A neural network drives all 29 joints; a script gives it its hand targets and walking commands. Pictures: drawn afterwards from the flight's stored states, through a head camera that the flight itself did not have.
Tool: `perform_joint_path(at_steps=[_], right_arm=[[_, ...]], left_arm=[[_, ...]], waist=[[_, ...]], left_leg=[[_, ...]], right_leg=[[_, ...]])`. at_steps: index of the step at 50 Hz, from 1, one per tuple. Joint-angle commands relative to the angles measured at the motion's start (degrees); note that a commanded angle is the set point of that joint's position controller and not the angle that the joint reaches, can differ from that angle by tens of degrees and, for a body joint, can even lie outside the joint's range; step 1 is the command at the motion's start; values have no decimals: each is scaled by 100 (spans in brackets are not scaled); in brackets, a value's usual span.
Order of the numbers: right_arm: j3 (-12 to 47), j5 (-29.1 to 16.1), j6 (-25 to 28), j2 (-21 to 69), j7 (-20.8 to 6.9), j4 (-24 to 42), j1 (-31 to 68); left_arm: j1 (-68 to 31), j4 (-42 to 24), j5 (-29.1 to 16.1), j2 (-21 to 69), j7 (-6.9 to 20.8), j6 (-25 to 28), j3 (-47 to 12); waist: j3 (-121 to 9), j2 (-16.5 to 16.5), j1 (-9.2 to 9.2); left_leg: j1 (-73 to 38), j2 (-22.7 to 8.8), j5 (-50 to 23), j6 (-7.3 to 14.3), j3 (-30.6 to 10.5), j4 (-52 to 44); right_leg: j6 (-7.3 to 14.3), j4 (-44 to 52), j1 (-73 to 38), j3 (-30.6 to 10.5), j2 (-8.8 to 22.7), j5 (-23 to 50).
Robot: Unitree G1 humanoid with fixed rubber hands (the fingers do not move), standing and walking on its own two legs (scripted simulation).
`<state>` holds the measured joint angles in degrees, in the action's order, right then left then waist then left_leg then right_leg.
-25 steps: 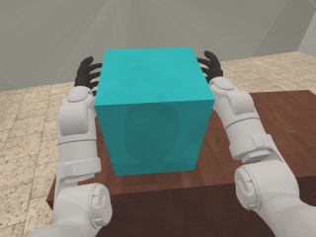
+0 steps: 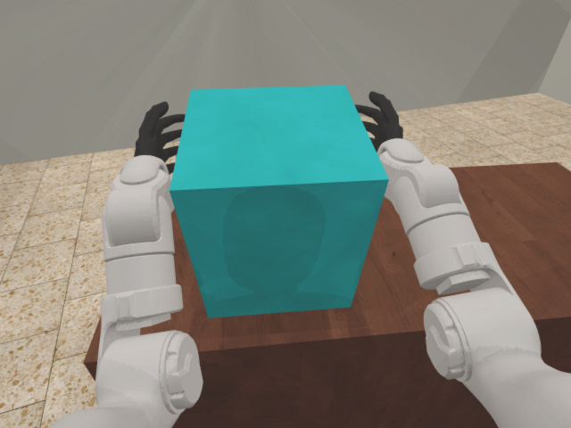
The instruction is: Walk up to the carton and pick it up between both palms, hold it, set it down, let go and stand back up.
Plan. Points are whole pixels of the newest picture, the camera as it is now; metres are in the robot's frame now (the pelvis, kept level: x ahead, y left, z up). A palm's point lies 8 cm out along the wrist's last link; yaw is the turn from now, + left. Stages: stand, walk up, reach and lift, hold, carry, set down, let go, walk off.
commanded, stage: hold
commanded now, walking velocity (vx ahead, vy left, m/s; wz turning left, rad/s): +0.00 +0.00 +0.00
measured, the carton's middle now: (275, 204) +0.36 +0.01 +0.19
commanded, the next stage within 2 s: set down in 0.74 s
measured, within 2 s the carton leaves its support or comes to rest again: neither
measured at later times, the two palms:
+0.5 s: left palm (153, 163) +0.36 +0.17 +0.26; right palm (386, 149) +0.37 -0.14 +0.27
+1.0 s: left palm (152, 141) +0.37 +0.16 +0.29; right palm (389, 136) +0.38 -0.14 +0.28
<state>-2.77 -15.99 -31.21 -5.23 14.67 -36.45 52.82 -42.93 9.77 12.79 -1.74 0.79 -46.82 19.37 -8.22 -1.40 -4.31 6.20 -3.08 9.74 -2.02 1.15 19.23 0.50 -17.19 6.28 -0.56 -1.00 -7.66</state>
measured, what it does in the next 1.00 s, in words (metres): stands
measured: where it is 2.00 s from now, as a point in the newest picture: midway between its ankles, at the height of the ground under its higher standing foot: outside the picture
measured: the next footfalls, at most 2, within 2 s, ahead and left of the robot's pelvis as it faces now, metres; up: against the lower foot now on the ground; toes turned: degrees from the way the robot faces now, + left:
none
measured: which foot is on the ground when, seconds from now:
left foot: down 0.00-1.00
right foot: down 0.00-1.00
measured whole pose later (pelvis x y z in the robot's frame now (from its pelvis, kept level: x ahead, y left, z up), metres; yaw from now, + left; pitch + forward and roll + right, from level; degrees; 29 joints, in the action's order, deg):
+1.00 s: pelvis +0.00 +0.00 +0.00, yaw +0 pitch -3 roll +0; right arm -5.0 -13.9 -27.1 -5.2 13.2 -39.9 55.6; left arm -48.7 14.2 13.5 -1.9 0.9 -43.9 21.6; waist -8.2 -1.4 -4.3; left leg 6.2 -3.1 9.8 -1.9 1.1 19.3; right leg 0.5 -17.2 6.3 -0.6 -1.0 -7.7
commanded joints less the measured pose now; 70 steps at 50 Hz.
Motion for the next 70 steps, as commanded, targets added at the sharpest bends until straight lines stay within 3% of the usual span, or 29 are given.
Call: perform_joint_path(at_steps=[1, 36, 37, 38, 45, 51, 54, 61, 70], right_arm=[[1740, -972, 89, 3381, -608, 1798, 4251], [1725, -973, 82, 3375, -609, 1809, 4265], [1727, -962, 80, 3374, -608, 1802, 4263], [1729, -1014, 57, 3412, -643, 1965, 4701], [1373, -535, 524, 3170, -776, 1510, 4985], [650, 395, 1444, 2924, -1080, 450, 4751], [695, 522, 1768, 2906, -1189, 92, 4332], [945, 456, 2465, 2753, -1116, 427, 4240], [1134, 436, 2798, 2550, -1160, 529, 4068]], left_arm=[[-4476, -445, -912, 3333, 757, 165, -3034], [-4473, -424, -926, 3334, 754, 168, -3028], [-4475, -412, -921, 3319, 755, 167, -3013], [-4540, -184, -768, 2995, 746, 104, -2531], [-4971, 115, -623, 2933, 770, 449, -2264], [-4394, 1100, 150, 2687, 917, 947, -1271], [-3946, 1283, 469, 2515, 1012, 1037, -926], [-3639, 995, 271, 2575, 981, 1294, -1190], [-3174, 873, 256, 2758, 787, 1438, -1361]], waist=[[-1750, 556, -382], [-1755, 557, -382], [-1730, 535, -379], [-1599, 144, -220], [-1646, 341, -121], [-1075, 309, 335], [-874, 122, 541], [-1133, 15, 410], [-1395, 118, 603]], left_leg=[[-363, 604, -808, -76, -95, -99], [-361, 603, -778, -73, -95, -100], [-350, 607, -763, -66, -96, -105], [-199, 653, -717, 159, -10, -95], [-388, 614, -561, 65, 8, -116], [-535, 552, -383, 138, 195, -333], [-716, 590, -746, 226, 348, -371], [-1139, 609, -1701, 121, 347, -123], [-1439, 526, -2226, 42, 341, 63]], right_leg=[[-296, 71, -1318, 208, -304, 1067], [-306, 77, -1300, 204, -298, 1051], [-307, 80, -1300, 202, -299, 1051], [-264, 260, -1447, 171, -249, 766], [-224, 191, -1141, 268, -206, 362], [-198, 318, -940, 451, -135, -369], [-275, 373, -1240, 514, -133, -97], [-335, 317, -1575, 668, -179, 924], [-218, 328, -1500, 756, -265, 999]])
